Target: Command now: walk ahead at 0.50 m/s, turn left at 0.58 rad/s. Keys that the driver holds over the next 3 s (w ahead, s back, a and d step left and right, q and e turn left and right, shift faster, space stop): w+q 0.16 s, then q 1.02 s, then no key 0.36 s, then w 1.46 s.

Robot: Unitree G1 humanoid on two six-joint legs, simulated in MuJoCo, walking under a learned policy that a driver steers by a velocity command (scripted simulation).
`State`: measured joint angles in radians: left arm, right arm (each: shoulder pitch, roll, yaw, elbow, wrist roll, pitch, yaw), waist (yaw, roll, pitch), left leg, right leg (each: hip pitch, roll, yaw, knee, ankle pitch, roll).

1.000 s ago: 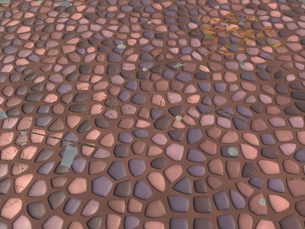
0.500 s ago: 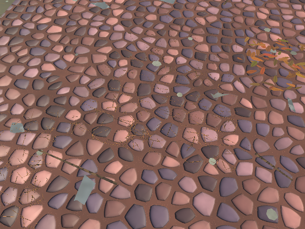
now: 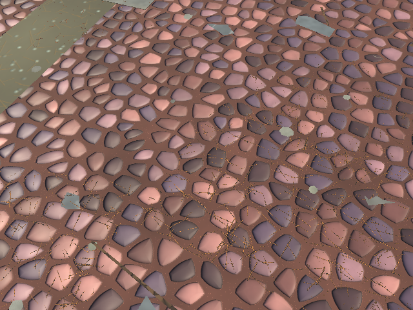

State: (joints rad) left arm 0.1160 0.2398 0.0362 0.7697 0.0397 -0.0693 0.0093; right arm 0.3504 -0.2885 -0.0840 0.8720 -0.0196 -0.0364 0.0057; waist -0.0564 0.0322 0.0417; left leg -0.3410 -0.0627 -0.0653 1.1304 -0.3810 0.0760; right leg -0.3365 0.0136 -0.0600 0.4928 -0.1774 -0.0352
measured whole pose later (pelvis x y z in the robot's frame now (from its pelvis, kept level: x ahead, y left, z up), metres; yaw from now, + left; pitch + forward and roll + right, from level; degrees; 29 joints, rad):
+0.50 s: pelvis +0.20 +0.05 -0.01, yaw +18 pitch +1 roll -1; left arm 0.24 0.25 0.05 0.79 0.02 -0.01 0.02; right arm 0.13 -0.26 -0.06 0.72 -0.01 0.00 0.01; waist 0.03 -0.02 0.10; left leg -0.43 -0.09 0.03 0.55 -0.14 0.11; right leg -0.43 -0.06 -0.04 1.24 -0.49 0.04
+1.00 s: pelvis +0.26 +0.03 +0.00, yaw +35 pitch +1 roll +0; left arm 0.16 0.27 0.03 0.69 0.01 0.02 0.05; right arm 0.27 -0.30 -0.09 0.74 -0.01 0.05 0.01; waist -0.04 0.02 0.02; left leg -0.34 -0.21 -0.27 0.48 -0.16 0.05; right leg -0.25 0.05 0.07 0.48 -0.30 -0.02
